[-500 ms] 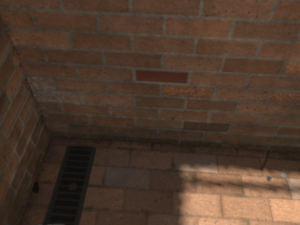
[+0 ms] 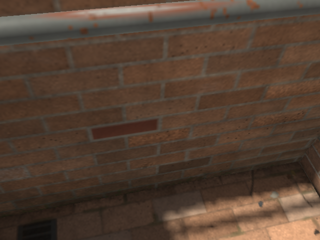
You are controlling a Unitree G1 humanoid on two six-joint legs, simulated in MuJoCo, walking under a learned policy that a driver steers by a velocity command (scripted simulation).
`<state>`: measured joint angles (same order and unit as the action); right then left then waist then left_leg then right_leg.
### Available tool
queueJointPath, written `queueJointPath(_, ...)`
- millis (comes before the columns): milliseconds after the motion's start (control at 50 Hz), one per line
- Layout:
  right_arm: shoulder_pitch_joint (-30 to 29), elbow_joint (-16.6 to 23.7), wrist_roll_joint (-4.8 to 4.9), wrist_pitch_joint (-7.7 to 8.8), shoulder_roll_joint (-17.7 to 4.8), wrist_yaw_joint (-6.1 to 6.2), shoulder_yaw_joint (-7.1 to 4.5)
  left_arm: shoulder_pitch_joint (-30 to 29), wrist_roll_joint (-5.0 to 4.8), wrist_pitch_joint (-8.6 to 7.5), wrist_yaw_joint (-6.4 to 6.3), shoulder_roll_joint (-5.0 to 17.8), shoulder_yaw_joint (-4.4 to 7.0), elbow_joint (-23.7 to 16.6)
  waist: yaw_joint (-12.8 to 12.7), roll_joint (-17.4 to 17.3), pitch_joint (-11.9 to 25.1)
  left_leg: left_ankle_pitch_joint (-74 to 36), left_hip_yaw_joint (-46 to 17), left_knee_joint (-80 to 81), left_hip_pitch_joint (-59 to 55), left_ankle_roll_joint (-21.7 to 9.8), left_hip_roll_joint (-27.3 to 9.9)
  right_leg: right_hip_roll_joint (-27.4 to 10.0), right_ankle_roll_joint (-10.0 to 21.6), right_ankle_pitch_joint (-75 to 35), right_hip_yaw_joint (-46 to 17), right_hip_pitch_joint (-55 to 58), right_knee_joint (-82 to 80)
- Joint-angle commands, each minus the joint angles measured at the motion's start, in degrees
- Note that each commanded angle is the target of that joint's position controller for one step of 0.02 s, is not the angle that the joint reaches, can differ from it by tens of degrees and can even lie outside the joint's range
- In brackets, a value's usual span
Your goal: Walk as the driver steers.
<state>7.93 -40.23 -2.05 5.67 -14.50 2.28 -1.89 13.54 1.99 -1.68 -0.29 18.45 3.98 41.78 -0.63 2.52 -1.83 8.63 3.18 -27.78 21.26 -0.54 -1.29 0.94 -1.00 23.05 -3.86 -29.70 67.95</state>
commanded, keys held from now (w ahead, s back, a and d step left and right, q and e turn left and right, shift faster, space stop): w+e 0.14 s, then e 0.38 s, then w+e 0.48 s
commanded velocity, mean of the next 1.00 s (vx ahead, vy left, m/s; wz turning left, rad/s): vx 0.08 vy -0.05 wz -0.59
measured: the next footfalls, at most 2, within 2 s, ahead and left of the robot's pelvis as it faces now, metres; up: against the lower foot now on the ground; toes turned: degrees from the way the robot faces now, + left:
right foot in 0.32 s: +0.13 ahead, -0.18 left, +0.00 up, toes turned -13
left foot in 0.74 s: +0.17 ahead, +0.02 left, +0.00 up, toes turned -29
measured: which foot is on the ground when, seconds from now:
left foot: down 0.00-0.32, up 0.34-0.72, down 0.74-1.00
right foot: up 0.00-0.30, down 0.32-0.74, up 0.76-1.00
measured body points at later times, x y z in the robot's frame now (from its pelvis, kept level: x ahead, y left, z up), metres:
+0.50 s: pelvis +0.06 -0.07 +0.00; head +0.10 -0.10 +0.45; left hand +0.30 +0.15 -0.09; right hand +0.09 -0.37 -0.13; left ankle +0.09 +0.08 -0.67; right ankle +0.09 -0.17 -0.73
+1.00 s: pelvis +0.06 -0.06 +0.01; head +0.10 -0.06 +0.45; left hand +0.39 +0.05 -0.07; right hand -0.03 -0.35 -0.10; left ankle +0.13 +0.04 -0.73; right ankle -0.03 -0.20 -0.65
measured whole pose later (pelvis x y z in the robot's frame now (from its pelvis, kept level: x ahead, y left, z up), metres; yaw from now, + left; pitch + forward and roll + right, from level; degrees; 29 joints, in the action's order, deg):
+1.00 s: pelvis +0.06 -0.06 +0.01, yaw -34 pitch +2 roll +0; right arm 13.9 -45.7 0.2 2.1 -14.5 3.6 -4.2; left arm 6.8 -0.5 3.4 1.4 19.2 6.5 30.1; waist 3.0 2.9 -1.4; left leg 12.7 5.0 -25.4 15.0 -0.3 -2.4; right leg -0.2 -2.4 19.9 -6.9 -33.3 63.6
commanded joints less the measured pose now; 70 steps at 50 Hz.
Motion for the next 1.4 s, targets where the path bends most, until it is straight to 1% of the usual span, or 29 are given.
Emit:
queueJointPath(20,5.21,-0.44,0.51,1.43,-6.26,-1.98,-1.79,0.23,1.1,1.24,2.01,0.98,0.65,-2.86,0.59,-7.11,6.45,-31.38,-8.12,11.72,-8.75,-10.11,-14.78,-1.89,1.14,-5.12,0.98,-1.14,-3.68)
queueJointPath(80,3.74,-1.4,1.88,1.01,-9.23,-1.8,-3.16,0.87,-0.21,2.92,2.67,2.51,0.98,-1.79,-1.12,-10.97,7.76,-46.83,-4.49,7.15,-13.27,-9.76,-16.43,-2.02,0.82,-7.78,1.05,-0.77,-11.81)
queueJointPath(100,0.42,-0.44,0.77,0.34,-12.47,0.3,-4.33,-5.81,-3.39,2.41,1.04,1.51,1.02,-7.29,0.13,-10.56,7.54,-43.09,-4.58,9.2,-14.11,-9.75,-17.97,-3.93,-0.76,-10.0,-0.42,-3.82,-11.11)
queueJointPath(180,-0.27,-1.6,1.43,-2.27,-12.26,3.12,-4.67,-9.41,-3.23,4.79,0.27,2.48,1.58,-10.63,0.86,-10.43,5.45,-15.27,-2.11,13.79,-10.2,-8.7,-19.28,-6.4,-2.11,-10.19,0.05,0.14,-14.33)
queueJointPath(220,-1.28,-1.91,0.82,-2.83,-13.06,2.34,-4.81,-8.48,-3.98,4.78,0.55,2.32,1.89,-11.16,0.41,-11.99,2.85,-7.99,1.28,14.66,-6.84,-7.23,-17.49,-6.26,-1.51,-9.68,2.09,4.76,-18.7)
queueJointPath(240,0.91,-2.33,1.04,-3.89,-9.29,0.35,-3.6,-4.36,-0.34,5.58,1.84,3.0,1.36,-6.76,0.38,-11.29,2.82,-13.69,3.48,10.07,-9.3,-6.87,-16.22,-4.78,-0.24,-5.57,2.89,7.57,-26.03)
queueJointPath(300,4.04,-4.2,1.77,-5.35,-12.33,-0.73,-4.47,-4.15,-0.86,5.45,2.27,2.51,1.33,-5.73,1.39,-11.66,3.65,-13.11,5.96,0.89,-12.54,-3.48,-14.53,0.09,0.29,-9.56,9.33,13.3,-40.43)
queueJointPath(320,5.96,-4.89,1.75,-5.67,-11.77,-1.11,-4.22,-1.92,0.32,4.55,1.54,4.62,2.01,-4.01,0.45,-5.03,5.29,-7.75,7.94,-8.64,-9.94,-1.08,-11.21,0.16,1.47,-13.9,6.29,19.73,-47.5)
queueJointPath(360,7.39,-1.21,0.95,-7.18,-3.76,-0.62,-1.3,2.52,-1.32,4.29,0.55,19.71,5.5,-4.33,0.29,19.15,10.19,30.36,3.02,-34.85,10.8,3.32,-0.41,-19.94,15.18,-48.63,-20.39,27.21,-48.91)
queueJointPath(380,5.78,-3.0,0.57,-7.3,-8.54,-0.66,-2.44,3.56,-2.0,4.27,0.51,13.13,3.58,-3.45,-0.2,5.26,9.1,27.83,-1.21,-42.48,13.01,3.17,-3.6,-16.53,15.42,-65.85,-14.04,31.51,-43.13)
queueJointPath(400,0.12,0.31,1.75,-5.15,-8.3,1.84,-1.74,-7.59,-1.9,3.2,0.11,14.17,4.43,-10.02,0.99,13.72,14.06,26.09,-5.95,-41.46,17.48,4.02,-1.18,-18.93,20.86,-38.97,-22.81,27.94,-47.84)
queueJointPath(440,-1.72,-2.7,0.97,-4.84,-10.39,4.12,-2.93,-12.76,-3.37,3.39,-1.93,7.3,2.92,-10.89,1.43,7.07,9.84,19.35,-8.1,-36.65,17.07,4.29,-3.5,-14.03,14.61,-22.14,-19.84,23.84,-48.15)
queueJointPath(540,1.22,-4.44,1.05,-5.78,-4.62,3.49,-1.64,-9.3,-2.22,2.98,-2.49,7.06,3.1,-13.0,-0.03,3.11,11.31,13.46,-8.18,-27.12,11.32,4.08,1.28,-12.51,13.57,-28.91,-19.08,19.52,-46.03)
queueJointPath(700,2.0,-4.04,2.61,-4.59,-4.32,-0.07,-2.78,-10.21,-3.22,2.67,-2.24,5.74,3.58,-16.45,2.68,5.95,8.72,6.53,-5.9,-1.98,-4.16,0.62,4.4,-7.01,10.61,-19.34,-21.57,14.26,-45.43)
queueJointPath(720,5.77,-5.31,2.08,-4.65,-6.17,-0.47,-3.6,-10.49,-3.38,2.8,-1.93,4.17,3.32,-16.75,4.59,5.41,9.5,3.24,-6.06,1.05,-11.77,-0.43,2.24,-4.01,8.12,-12.25,-19.83,9.97,-43.14)
queueJointPath(740,8.63,-5.25,0.94,-4.68,-10.19,-0.34,-4.67,-11.04,-3.02,2.52,-1.87,0.88,2.25,-18.09,5.48,-1.29,9.67,-1.36,-14.53,3.55,-20.46,-4.79,-8.51,-0.1,4.39,-0.91,-16.11,0.74,-33.09)
queueJointPath(760,7.25,-5.12,-0.12,-5.01,-13.31,-0.14,-5.66,-9.87,-3.42,1.99,-1.56,1.3,2.26,-19.65,3.2,-16.86,7.28,-8.41,-29.54,9.94,-15.22,-14.64,-20.2,7.23,-0.06,10.29,-5.57,-5.85,-18.31)
queueJointPath(800,-0.52,-1.31,0.47,-3.91,-8.98,0.7,-4.94,-6.75,-3.56,1.64,-1.03,9.28,5.05,-17.08,1.65,-11.44,3.85,-4.55,-25.49,11.13,-7.88,-15.62,-19.61,1.46,-2.58,6.22,-6.66,-6.19,2.11)
queueJointPath(920,2.46,-2.14,1.42,-3.71,-7.58,1.2,-4.08,-12.96,-3.62,2.19,-0.29,3.41,2.87,-17.68,4.71,-9.7,2.69,-8.36,-9.87,10.37,-14.06,-10.77,-10.62,-2.23,-2.61,-3.76,0.04,-9.44,-4.46)
queueJointPath(980,15.59,-4.79,2.95,-2.79,-14.39,1.9,-6.35,-10.77,-1.92,5.06,2.63,4.84,3.56,-17.49,6.25,-2.76,6.43,11.97,-26.77,13.69,-27.73,-11.26,-25.01,-3.38,-0.77,-3.01,-9.05,-20.62,-2.31)
queueJointPath(1020,13.03,-3.66,0.95,-2.63,-15.2,2.42,-6.09,-9.93,-1.95,5.41,3.39,4.84,3.36,-16.32,4.81,-6.6,5.05,12.5,-21.27,14.91,-25.98,-9.07,-23.18,-3.96,-0.89,-3.2,-8.2,-21.08,-2.89)
queueJointPath(1140,8.76,-2.77,2.54,-3.17,-16.07,2.92,-6.72,-12.9,-4.26,4.08,4.45,1.6,1.75,-17.77,3.11,-15.7,0.08,7.68,0.04,16.76,-9.26,-4.0,-15.28,-3.99,-1.73,-4.9,3.24,2.63,-22.07)
queueJointPath(1220,7.02,-1.27,3.46,-4.05,-17.09,2.93,-7.52,-1.72,-3.09,3.57,4.99,3.2,2.47,-12.33,-2.99,-15.38,0.19,11.51,2.84,10.27,-6.04,-2.95,-17.11,-1.22,1.16,-6.03,7.96,17.29,-34.5)
queueJointPath(1240,8.39,-1.38,3.12,-3.65,-14.04,2.43,-6.72,5.53,-3.4,3.8,4.8,4.69,3.58,-8.82,-5.67,-11.68,3.33,8.77,5.72,-0.42,-4.2,-2.28,-15.25,0.91,3.23,-2.82,8.47,24.76,-36.77)
queueJointPath(1260,8.94,-0.23,2.02,-3.6,-10.38,2.16,-5.5,11.68,-3.31,3.52,5.11,8.14,4.53,-6.44,-8.18,1.63,3.15,17.33,8.17,-22.4,5.85,0.04,-10.6,-1.34,7.0,-5.36,-0.9,32.6,-42.87)
queueJointPath(1280,8.24,3.97,-1.16,-5.22,-4.74,0.5,-4.33,13.94,3.21,3.28,4.9,14.17,3.77,-5.66,-6.05,23.46,7.78,39.29,8.23,-42.96,24.51,1.25,-1.69,-13.52,12.5,-2.9,-26.42,37.58,-47.7)
queueJointPath(1300,7.85,4.18,-1.88,-5.68,-6.85,0.06,-4.22,12.01,1.36,2.11,4.19,14.6,3.58,-6.54,-6.09,23.0,7.72,36.85,-1.15,-47.71,27.91,0.04,-2.41,-15.68,15.84,-4.0,-35.88,34.75,-57.7)
queueJointPath(1340,3.61,1.9,-0.44,-5.7,-12.11,-0.77,-4.72,5.79,1.31,2.15,3.13,8.27,1.3,-4.94,-2.22,7.14,0.3,20.5,-3.21,-40.85,24.31,-1.63,-6.23,-12.13,14.06,-1.86,-24.37,26.95,-54.43)
queueJointPath(1400,6.95,-2.15,0.43,-5.31,-12.27,-2.03,-4.38,3.92,0.4,1.67,3.47,7.1,0.83,-3.0,0.55,4.71,0.6,9.86,-2.28,-33.94,14.21,0.19,-5.3,-7.13,13.5,-20.05,-16.85,23.96,-55.35)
